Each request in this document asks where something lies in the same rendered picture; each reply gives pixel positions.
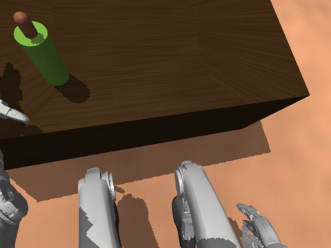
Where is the bottle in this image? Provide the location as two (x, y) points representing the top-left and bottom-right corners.
(13, 11), (69, 86)

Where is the right robot hand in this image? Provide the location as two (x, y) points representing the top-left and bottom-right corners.
(237, 203), (282, 248)

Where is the left robot arm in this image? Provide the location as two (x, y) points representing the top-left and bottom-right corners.
(0, 149), (28, 248)

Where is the left robot hand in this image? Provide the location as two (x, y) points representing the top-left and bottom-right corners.
(0, 99), (30, 123)

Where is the right robot foot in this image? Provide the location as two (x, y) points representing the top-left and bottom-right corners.
(172, 196), (196, 248)

